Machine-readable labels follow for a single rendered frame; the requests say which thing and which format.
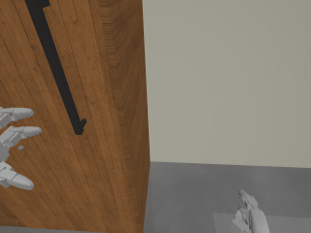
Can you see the handle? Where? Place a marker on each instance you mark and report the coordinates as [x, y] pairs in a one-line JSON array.
[[35, 8]]

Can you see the robot right hand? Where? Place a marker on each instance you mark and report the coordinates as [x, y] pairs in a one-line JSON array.
[[255, 220]]

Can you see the robot left hand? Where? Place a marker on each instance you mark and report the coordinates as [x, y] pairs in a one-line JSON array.
[[8, 176]]

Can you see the wardrobe door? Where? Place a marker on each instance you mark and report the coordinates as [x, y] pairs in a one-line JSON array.
[[5, 212], [81, 182]]

